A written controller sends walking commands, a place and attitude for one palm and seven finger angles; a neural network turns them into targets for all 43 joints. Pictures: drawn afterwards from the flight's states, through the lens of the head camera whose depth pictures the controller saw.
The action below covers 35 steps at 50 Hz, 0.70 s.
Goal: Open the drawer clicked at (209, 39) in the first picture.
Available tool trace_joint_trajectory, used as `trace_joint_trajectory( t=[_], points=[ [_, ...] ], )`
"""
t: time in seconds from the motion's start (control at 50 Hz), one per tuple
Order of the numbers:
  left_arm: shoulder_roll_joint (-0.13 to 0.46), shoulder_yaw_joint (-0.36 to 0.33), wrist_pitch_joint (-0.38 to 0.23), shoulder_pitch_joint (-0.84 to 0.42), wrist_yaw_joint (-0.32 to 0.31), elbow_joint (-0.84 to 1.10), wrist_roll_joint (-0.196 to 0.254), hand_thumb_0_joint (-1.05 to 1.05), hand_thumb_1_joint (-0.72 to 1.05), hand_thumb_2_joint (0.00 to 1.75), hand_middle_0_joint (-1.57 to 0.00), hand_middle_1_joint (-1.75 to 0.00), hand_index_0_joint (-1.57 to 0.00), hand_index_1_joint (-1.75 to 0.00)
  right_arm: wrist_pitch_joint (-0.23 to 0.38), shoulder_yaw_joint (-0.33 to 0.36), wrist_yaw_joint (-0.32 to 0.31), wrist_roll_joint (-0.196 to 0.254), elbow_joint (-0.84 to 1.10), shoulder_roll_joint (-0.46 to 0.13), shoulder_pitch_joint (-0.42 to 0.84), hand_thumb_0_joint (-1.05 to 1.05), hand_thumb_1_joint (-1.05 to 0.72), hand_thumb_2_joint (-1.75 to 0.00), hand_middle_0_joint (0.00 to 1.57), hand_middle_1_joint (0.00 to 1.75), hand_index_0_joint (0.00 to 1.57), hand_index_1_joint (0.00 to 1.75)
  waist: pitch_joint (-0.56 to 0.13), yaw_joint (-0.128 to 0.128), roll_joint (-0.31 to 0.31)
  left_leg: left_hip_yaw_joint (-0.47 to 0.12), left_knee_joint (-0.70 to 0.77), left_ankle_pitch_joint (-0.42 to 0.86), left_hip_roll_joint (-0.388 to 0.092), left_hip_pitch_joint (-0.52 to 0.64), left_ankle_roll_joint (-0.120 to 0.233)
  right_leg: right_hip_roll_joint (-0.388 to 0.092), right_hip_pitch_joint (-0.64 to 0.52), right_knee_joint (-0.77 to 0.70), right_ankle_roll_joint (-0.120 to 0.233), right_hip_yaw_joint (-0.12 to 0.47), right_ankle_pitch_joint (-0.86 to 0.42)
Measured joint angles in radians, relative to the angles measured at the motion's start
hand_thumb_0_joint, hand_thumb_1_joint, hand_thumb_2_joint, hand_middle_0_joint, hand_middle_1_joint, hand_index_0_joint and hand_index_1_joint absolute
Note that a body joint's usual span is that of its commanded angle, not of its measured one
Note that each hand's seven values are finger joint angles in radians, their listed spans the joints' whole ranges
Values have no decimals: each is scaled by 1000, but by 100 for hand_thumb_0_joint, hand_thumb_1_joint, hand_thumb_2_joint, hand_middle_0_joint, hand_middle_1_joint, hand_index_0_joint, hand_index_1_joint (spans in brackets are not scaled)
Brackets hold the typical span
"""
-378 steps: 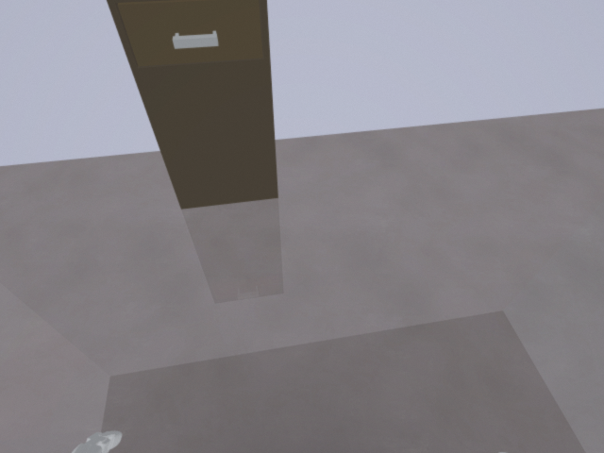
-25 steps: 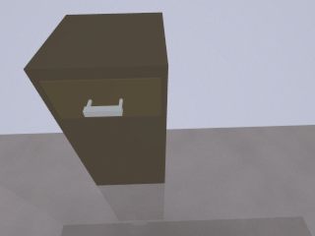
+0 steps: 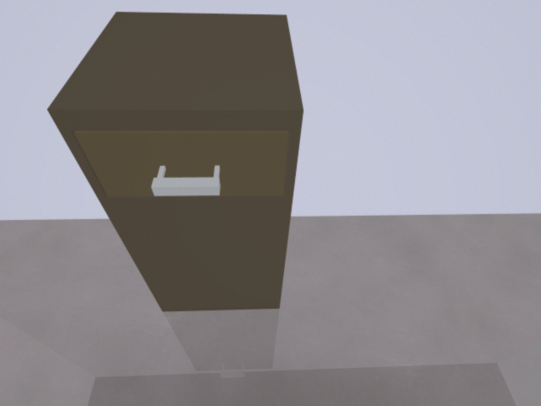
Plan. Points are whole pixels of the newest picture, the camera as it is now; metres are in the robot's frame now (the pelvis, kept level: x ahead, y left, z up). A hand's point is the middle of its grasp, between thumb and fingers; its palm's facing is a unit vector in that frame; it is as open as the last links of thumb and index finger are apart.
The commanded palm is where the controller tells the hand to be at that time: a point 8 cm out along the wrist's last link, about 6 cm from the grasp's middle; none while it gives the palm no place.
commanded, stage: look again from close up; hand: left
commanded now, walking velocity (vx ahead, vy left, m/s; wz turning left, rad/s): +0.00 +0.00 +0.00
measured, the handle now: (188, 178) +0.53 +0.20 -0.01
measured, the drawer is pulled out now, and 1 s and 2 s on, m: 0.00 0.00 0.00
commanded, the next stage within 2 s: raise the hand with hooked fingers in 0.48 s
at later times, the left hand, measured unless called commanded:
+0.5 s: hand out of the picture +0.03 +0.16 -0.18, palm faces +0.01 -0.99 -0.17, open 7.3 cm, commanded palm none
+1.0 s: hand (162, 366) +0.19 +0.17 -0.06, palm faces -0.05 -0.13 -0.99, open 8.5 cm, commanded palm +0.18 +0.21 +0.00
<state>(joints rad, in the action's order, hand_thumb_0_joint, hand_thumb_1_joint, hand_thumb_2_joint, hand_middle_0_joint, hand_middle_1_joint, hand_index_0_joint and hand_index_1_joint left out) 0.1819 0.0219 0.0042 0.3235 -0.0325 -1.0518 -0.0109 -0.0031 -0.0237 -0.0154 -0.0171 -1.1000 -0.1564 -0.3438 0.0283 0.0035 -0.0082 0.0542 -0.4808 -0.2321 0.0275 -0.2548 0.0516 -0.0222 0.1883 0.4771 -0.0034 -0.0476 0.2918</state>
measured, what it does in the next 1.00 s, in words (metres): stands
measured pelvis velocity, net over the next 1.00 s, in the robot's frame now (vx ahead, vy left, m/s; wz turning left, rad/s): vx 0.01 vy -0.04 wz -0.04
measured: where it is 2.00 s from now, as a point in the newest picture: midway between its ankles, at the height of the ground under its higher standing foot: outside the picture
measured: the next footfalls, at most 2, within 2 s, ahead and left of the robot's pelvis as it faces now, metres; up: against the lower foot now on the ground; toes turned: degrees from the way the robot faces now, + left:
none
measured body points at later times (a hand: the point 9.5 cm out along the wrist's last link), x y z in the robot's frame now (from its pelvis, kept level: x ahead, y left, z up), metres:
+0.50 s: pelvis +0.04 +0.00 +0.00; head +0.05 +0.01 +0.45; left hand +0.03 +0.21 -0.16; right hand +0.05 -0.23 -0.16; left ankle +0.02 +0.09 -0.74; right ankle -0.02 -0.12 -0.74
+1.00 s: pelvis +0.01 -0.04 -0.04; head +0.04 -0.07 +0.41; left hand +0.18 +0.18 -0.01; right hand +0.24 -0.28 -0.12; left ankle +0.02 +0.09 -0.74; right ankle +0.01 -0.09 -0.74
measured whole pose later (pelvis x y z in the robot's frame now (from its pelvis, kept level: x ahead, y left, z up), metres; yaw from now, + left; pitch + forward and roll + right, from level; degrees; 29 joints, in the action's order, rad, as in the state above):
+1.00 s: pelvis +0.01 -0.04 -0.04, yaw -2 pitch +11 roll +3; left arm 0.29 0.09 -0.04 0.44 -0.48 -0.06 -1.08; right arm -0.05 0.06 0.02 -0.05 -0.55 -0.27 -0.06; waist -0.14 -0.10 -0.01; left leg 0.09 -0.78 -0.37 0.01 -0.60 0.01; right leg 0.05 0.64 0.86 0.09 0.00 0.41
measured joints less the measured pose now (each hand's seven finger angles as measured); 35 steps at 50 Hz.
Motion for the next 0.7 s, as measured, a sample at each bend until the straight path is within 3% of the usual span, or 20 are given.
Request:
trace_joint_trajectory(
  t=[0.28, 0.6, 0.62, 0.66, 0.7],
  points=[
    [-51, 7, -12, -2, -7, -57, -2, 0, 91, 90, -20, -30, -20, -30, 20, 6, -18, 6, -28, 0, 88, 1, -93, -90, 20, 30, 20, 30, 0, -17, -9, 10, 2, -38, 3, 44, 2, -3, -45, -11, -7, 11, 29],
    [-26, -3, -17, -36, -17, -48, -6, 0, 91, 90, -20, -30, -20, -30, 19, 7, -23, 5, -21, -8, 99, 0, -93, -90, 20, 30, 20, 30, -12, -11, -4, 5, -4, -59, -1, 60, -7, 1, -71, -22, -3, 7, 49],
    [-19, 13, 48, 7, -25, 108, -45, 0, 91, 90, -20, -30, -20, -30, 27, 6, -25, 20, 28, -13, 79, 1, -93, -90, 20, 30, 20, 30, -9, -16, 0, 7, -11, -64, -4, 50, -9, 4, -53, -6, 0, 11, 48],
    [22, 41, 88, 100, -87, 465, -122, 2, 92, 89, -20, -30, -21, -31, 132, 12, -52, 35, 115, -18, 35, 1, -93, -90, 20, 30, 20, 30, -8, -35, -6, 28, 16, -52, 8, 51, -10, -9, 20, 108, 19, 17, 70],
    [62, 65, 109, 126, -162, 716, -207, 2, 91, 89, -20, -31, -21, -32, 215, 28, -67, 42, 188, -24, 23, 1, -93, -90, 20, 30, 20, 30, -20, -18, 1, 27, 28, -30, 29, 31, -10, -13, 92, 191, 24, 11, 86]
  ],
)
